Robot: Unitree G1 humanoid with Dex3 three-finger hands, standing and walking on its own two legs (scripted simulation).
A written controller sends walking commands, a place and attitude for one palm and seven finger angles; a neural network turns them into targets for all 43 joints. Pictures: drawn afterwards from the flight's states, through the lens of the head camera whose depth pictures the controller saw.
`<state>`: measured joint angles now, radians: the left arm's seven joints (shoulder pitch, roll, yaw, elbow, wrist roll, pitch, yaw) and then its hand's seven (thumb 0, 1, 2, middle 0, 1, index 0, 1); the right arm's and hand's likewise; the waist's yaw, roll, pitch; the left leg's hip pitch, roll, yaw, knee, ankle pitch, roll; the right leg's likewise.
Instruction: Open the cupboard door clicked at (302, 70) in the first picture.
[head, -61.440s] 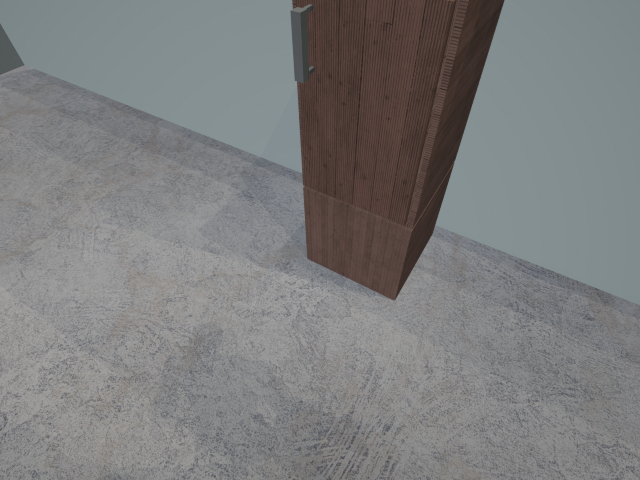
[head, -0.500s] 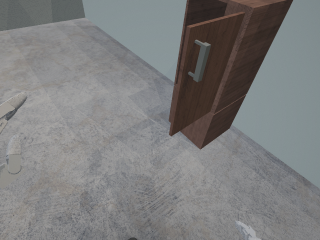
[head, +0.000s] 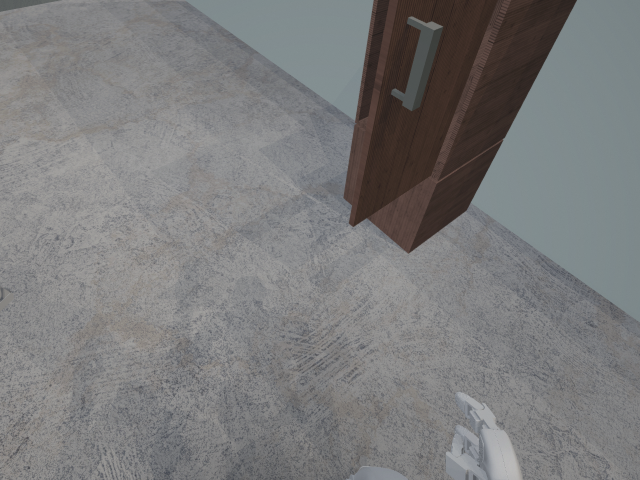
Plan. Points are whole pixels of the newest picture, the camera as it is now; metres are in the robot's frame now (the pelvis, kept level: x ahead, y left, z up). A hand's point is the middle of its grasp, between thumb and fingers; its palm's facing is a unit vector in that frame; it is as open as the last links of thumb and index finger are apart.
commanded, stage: stop stepping back and stand still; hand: left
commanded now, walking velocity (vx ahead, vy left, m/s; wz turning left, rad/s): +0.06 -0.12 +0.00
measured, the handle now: (412, 64) +0.79 -0.15 +0.12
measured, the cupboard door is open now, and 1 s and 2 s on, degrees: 91 91 91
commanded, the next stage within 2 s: let the arm hang, fingers relaxed in 0.68 s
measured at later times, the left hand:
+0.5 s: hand (84, 270) +0.26 +0.22 +0.18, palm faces +0.41 -0.76 -0.50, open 7.4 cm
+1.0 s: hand (174, 440) +0.19 +0.19 -0.11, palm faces -0.01 -0.94 -0.35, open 7.4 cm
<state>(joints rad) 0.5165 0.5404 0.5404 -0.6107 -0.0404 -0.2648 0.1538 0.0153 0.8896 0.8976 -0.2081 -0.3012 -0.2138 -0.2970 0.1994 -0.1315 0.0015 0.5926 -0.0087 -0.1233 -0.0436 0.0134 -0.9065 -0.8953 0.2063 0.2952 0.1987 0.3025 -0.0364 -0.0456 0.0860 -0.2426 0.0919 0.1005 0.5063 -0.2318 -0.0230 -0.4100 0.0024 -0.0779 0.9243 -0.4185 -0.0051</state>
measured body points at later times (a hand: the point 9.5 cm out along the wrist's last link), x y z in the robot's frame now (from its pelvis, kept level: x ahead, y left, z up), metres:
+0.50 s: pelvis +0.05 -0.03 +0.00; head +0.07 -0.03 +0.45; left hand +0.23 +0.26 +0.21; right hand +0.22 -0.29 -0.07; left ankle +0.06 +0.07 -0.74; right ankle +0.03 -0.10 -0.74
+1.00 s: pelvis +0.03 -0.02 -0.01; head +0.05 -0.05 +0.44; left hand +0.18 +0.24 -0.08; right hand +0.15 -0.27 -0.15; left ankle +0.06 +0.07 -0.74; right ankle +0.03 -0.10 -0.74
